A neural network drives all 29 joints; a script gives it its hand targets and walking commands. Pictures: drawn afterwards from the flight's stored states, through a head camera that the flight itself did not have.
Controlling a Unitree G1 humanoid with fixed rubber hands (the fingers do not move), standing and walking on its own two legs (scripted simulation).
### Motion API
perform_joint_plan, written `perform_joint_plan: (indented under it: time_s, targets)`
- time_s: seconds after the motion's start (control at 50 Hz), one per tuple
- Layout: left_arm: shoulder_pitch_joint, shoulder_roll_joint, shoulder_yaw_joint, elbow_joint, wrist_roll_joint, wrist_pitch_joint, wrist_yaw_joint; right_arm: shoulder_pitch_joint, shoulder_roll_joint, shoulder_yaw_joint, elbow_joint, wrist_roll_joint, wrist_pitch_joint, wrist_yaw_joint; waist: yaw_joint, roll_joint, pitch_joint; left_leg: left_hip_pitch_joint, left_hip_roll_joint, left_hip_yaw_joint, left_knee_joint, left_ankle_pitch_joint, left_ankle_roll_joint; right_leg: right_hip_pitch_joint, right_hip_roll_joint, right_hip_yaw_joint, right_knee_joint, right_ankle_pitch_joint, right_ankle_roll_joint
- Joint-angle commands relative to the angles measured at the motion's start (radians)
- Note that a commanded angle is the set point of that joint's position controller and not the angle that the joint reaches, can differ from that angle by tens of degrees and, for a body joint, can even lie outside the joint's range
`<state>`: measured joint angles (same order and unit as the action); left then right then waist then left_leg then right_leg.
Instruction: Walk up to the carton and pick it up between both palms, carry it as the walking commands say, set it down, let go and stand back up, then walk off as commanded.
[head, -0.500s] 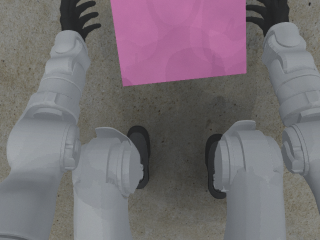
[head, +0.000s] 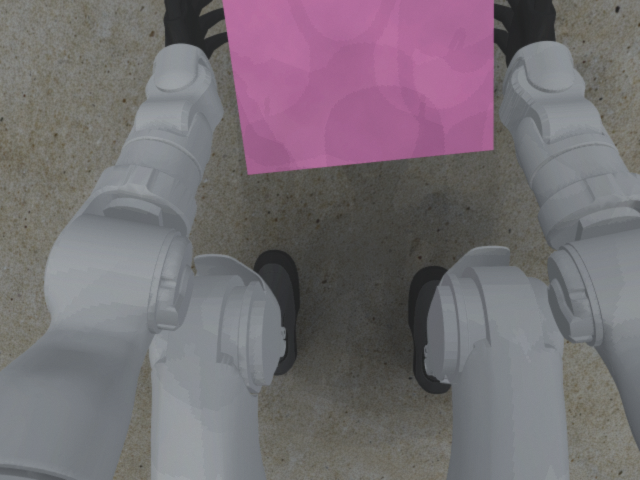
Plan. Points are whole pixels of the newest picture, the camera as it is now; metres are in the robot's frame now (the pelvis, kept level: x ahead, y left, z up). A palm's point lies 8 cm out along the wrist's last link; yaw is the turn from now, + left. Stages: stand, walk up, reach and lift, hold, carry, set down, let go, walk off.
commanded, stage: reach and lift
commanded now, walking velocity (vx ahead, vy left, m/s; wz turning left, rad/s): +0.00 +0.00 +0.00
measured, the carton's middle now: (357, 79) +0.49 +0.00 -0.26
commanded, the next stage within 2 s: none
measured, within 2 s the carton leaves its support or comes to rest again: leaves its support in 0.68 s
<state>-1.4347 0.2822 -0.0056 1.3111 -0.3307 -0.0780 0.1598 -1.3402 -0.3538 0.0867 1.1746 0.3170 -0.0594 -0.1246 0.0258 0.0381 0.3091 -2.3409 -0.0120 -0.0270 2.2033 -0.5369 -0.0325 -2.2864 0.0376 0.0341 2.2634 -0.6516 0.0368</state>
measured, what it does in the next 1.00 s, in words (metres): stands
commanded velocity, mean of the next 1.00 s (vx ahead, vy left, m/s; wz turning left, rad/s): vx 0.00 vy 0.00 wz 0.00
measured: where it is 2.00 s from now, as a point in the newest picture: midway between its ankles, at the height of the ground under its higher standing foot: (352, 339)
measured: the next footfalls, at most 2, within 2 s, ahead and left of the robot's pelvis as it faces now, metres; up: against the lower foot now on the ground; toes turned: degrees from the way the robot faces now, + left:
none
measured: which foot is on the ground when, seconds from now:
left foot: down 0.00-1.00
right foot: down 0.00-1.00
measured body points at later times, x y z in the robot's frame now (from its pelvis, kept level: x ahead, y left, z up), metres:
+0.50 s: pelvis -0.01 +0.00 -0.01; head +0.35 -0.02 +0.25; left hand +0.52 +0.17 -0.19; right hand +0.52 -0.16 -0.21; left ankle +0.12 +0.13 -0.32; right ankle +0.09 -0.12 -0.32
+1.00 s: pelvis -0.04 +0.00 +0.01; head +0.31 -0.01 +0.27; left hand +0.51 +0.17 -0.13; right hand +0.51 -0.15 -0.16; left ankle +0.12 +0.13 -0.32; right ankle +0.09 -0.13 -0.32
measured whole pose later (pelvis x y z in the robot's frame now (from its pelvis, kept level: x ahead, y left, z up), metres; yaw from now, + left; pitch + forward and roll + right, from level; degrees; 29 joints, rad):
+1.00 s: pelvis -0.04 +0.00 +0.01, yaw -1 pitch +26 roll +1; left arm -1.44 0.26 0.17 0.98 -0.20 0.20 0.26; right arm -1.43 -0.34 -0.01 0.97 0.16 0.28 -0.22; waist 0.04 0.04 0.52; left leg -2.16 -0.10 -0.07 2.16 -0.45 -0.10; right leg -2.12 0.10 0.06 2.22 -0.54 0.08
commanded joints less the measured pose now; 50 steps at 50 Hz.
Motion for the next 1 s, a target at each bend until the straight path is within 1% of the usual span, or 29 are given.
perform_joint_plan:
  time_s: [0.0,0.02,0.04,0.1,0.12,0.14,0.16,0.2,0.26,0.3,0.32,0.34,0.36,0.38,0.42,0.44,0.46,0.48,0.5,0.52,0.56,0.62,0.68,0.74,0.78,0.82,0.86,0.92,0.98]
  targets:
    - [-0.214,-0.538,-0.081,-0.155,0.026,-0.021,-0.118,-0.424,0.55,0.136,-0.169,-0.021,-0.009,0.13,0.038,-0.11,-1.106,0.643,-0.073,0.046,-0.122,0.481,0.016,0.427,0.056,-0.04,-0.215,0.47,-0.009]
    - [-0.257,-0.611,-0.096,-0.177,0.026,-0.012,-0.137,-0.467,0.605,0.15,-0.204,-0.022,-0.008,0.146,0.024,-0.098,-1.097,0.629,-0.078,0.047,-0.115,0.465,0.018,0.408,0.061,-0.047,-0.209,0.453,-0.015]
    - [-0.262,-0.634,-0.092,-0.172,0.039,-0.006,-0.147,-0.489,0.628,0.154,-0.203,-0.023,-0.003,0.152,0.041,-0.095,-1.099,0.627,-0.084,0.052,-0.113,0.467,0.015,0.424,0.064,-0.048,-0.208,0.452,-0.013]
    - [-0.313,-0.704,-0.099,-0.182,0.042,0.018,-0.178,-0.534,0.69,0.161,-0.215,-0.031,0.014,0.181,0.04,-0.092,-1.109,0.614,-0.089,0.066,-0.1,0.43,0.02,0.433,0.065,-0.057,-0.193,0.427,-0.021]
    - [-0.339,-0.728,-0.106,-0.204,0.039,0.017,-0.184,-0.542,0.711,0.16,-0.22,-0.033,0.018,0.186,0.021,-0.096,-1.115,0.618,-0.096,0.072,-0.1,0.435,0.02,0.436,0.07,-0.069,-0.196,0.428,-0.021]
    - [-0.356,-0.745,-0.102,-0.208,0.042,0.026,-0.193,-0.565,0.731,0.16,-0.232,-0.033,0.023,0.194,0.031,-0.09,-1.111,0.616,-0.096,0.073,-0.098,0.424,0.02,0.435,0.066,-0.065,-0.191,0.422,-0.023]
    - [-0.357,-0.771,-0.093,-0.214,0.048,0.029,-0.199,-0.562,0.76,0.154,-0.238,-0.042,0.029,0.2,0.018,-0.092,-1.102,0.605,-0.103,0.082,-0.094,0.43,0.023,0.433,0.071,-0.071,-0.196,0.429,-0.025]
    - [-0.349,-0.799,-0.08,-0.21,0.051,0.039,-0.212,-0.566,0.785,0.146,-0.242,-0.049,0.037,0.207,0.028,-0.093,-1.112,0.605,-0.105,0.094,-0.091,0.422,0.02,0.461,0.073,-0.073,-0.195,0.418,-0.022]
    - [-0.383,-0.829,-0.079,-0.245,0.055,0.05,-0.224,-0.605,0.816,0.148,-0.282,-0.048,0.047,0.216,0.017,-0.107,-1.149,0.615,-0.11,0.097,-0.076,0.44,0.028,0.473,0.077,-0.081,-0.183,0.449,-0.023]
    - [-0.378,-0.836,-0.077,-0.261,0.066,0.051,-0.226,-0.59,0.851,0.146,-0.27,-0.05,0.052,0.217,0.03,-0.102,-1.173,0.631,-0.106,0.107,-0.073,0.458,0.024,0.493,0.08,-0.076,-0.183,0.471,-0.021]
    - [-0.388,-0.845,-0.085,-0.288,0.054,0.052,-0.227,-0.605,0.86,0.146,-0.293,-0.041,0.054,0.218,0.021,-0.122,-1.217,0.65,-0.11,0.105,-0.071,0.473,0.028,0.522,0.08,-0.083,-0.178,0.491,-0.021]
    - [-0.389,-0.866,-0.087,-0.298,0.057,0.056,-0.229,-0.637,0.872,0.164,-0.326,-0.031,0.053,0.219,0.042,-0.105,-1.237,0.655,-0.11,0.115,-0.066,0.49,0.025,0.531,0.082,-0.077,-0.178,0.502,-0.018]
    - [-0.391,-0.878,-0.1,-0.307,0.041,0.056,-0.228,-0.634,0.879,0.165,-0.333,-0.025,0.055,0.216,0.028,-0.125,-1.289,0.69,-0.11,0.114,-0.06,0.519,0.029,0.558,0.082,-0.087,-0.177,0.53,-0.013]
    - [-0.399,-0.886,-0.1,-0.319,0.04,0.058,-0.229,-0.646,0.885,0.165,-0.353,-0.018,0.055,0.215,0.031,-0.116,-1.314,0.7,-0.114,0.118,-0.062,0.526,0.029,0.571,0.086,-0.091,-0.175,0.537,-0.013]
    - [-0.428,-0.912,-0.131,-0.41,0.021,0.058,-0.224,-0.653,0.918,0.192,-0.425,0.008,0.057,0.208,0.028,-0.132,-1.461,0.745,-0.117,0.126,-0.058,0.567,0.026,0.664,0.091,-0.089,-0.176,0.601,-0.011]
    - [-0.417,-0.9,-0.131,-0.382,0.017,0.063,-0.223,-0.675,0.92,0.188,-0.414,0.008,0.06,0.205,0.031,-0.138,-1.448,0.753,-0.116,0.122,-0.063,0.558,0.03,0.653,0.089,-0.097,-0.172,0.582,-0.006]
    - [-0.45,-0.922,-0.15,-0.466,-0.001,0.065,-0.22,-0.676,0.942,0.208,-0.479,0.02,0.064,0.202,0.029,-0.144,-1.57,0.81,-0.12,0.13,-0.061,0.586,0.028,0.733,0.094,-0.096,-0.176,0.617,-0.007]
    - [-0.467,-0.91,-0.159,-0.476,-0.004,0.071,-0.219,-0.691,0.939,0.209,-0.492,0.026,0.069,0.196,0.034,-0.137,-1.597,0.811,-0.118,0.136,-0.066,0.579,0.024,0.759,0.092,-0.099,-0.175,0.616,-0.002]
    - [-0.444,-0.917,-0.138,-0.435,0.01,0.079,-0.219,-0.69,0.944,0.211,-0.466,0.016,0.07,0.193,0.044,-0.157,-1.568,0.781,-0.115,0.137,-0.075,0.537,0.023,0.757,0.09,-0.103,-0.177,0.576,-0.002]
    - [-0.469,-0.928,-0.145,-0.503,0.005,0.085,-0.22,-0.703,0.969,0.22,-0.513,0.022,0.08,0.194,0.054,-0.148,-1.659,0.83,-0.122,0.146,-0.078,0.553,0.022,0.813,0.097,-0.104,-0.179,0.589,-0.004]
    - [-0.506,-0.947,-0.163,-0.562,0.002,0.102,-0.222,-0.718,0.966,0.219,-0.546,0.02,0.092,0.189,0.051,-0.124,-1.744,0.857,-0.12,0.151,-0.091,0.545,0.011,0.863,0.098,-0.105,-0.179,0.575,-0.006]
    - [-0.586,-0.934,-0.167,-0.657,-0.023,0.131,-0.227,-0.725,0.98,0.205,-0.572,0.003,0.128,0.19,0.027,-0.143,-1.826,0.899,-0.119,0.158,-0.108,0.558,0.009,0.926,0.098,-0.121,-0.194,0.611,0.0]
    - [-0.653,-0.946,-0.197,-0.732,-0.028,0.152,-0.227,-0.784,0.996,0.19,-0.629,0.004,0.141,0.199,0.016,-0.097,-1.872,0.948,-0.117,0.147,-0.142,0.508,0.006,0.89,0.098,-0.127,-0.208,0.543,-0.009]
    - [-0.646,-0.965,-0.189,-0.696,-0.007,0.188,-0.23,-0.831,0.985,0.188,-0.649,-0.011,0.159,0.203,0.025,-0.084,-1.878,0.957,-0.11,0.147,-0.16,0.441,0.002,0.877,0.092,-0.128,-0.228,0.461,-0.008]
    - [-0.666,-0.982,-0.172,-0.691,0.011,0.204,-0.234,-0.864,0.985,0.175,-0.656,-0.024,0.17,0.21,0.008,-0.088,-1.862,0.952,-0.113,0.144,-0.181,0.372,0.001,0.859,0.094,-0.142,-0.245,0.39,-0.012]
    - [-0.689,-0.988,-0.167,-0.677,0.028,0.221,-0.238,-0.888,0.987,0.168,-0.65,-0.035,0.184,0.221,0.009,-0.091,-1.841,0.936,-0.106,0.137,-0.196,0.313,0.001,0.83,0.085,-0.142,-0.253,0.335,-0.017]
    - [-0.687,-1.019,-0.156,-0.637,0.049,0.24,-0.245,-0.928,0.975,0.151,-0.639,-0.048,0.19,0.228,0.0,-0.072,-1.818,0.939,-0.105,0.135,-0.208,0.274,0.005,0.781,0.085,-0.151,-0.258,0.285,-0.017]
    - [-0.687,-1.049,-0.162,-0.667,0.06,0.266,-0.252,-0.971,0.99,0.162,-0.715,-0.045,0.204,0.241,0.007,-0.066,-1.929,0.994,-0.113,0.136,-0.219,0.283,0.003,0.819,0.091,-0.149,-0.278,0.29,-0.021]
    - [-0.674,-1.078,-0.15,-0.639,0.077,0.284,-0.263,-0.947,1.025,0.161,-0.684,-0.055,0.221,0.25,-0.003,-0.086,-1.936,0.975,-0.11,0.139,-0.224,0.269,0.008,0.822,0.089,-0.154,-0.288,0.275,-0.017]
